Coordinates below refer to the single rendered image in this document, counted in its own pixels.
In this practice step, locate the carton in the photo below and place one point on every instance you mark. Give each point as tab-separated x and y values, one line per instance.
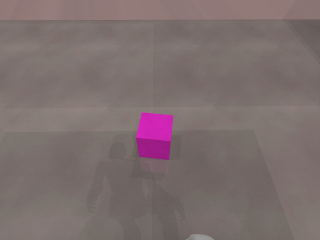
154	135

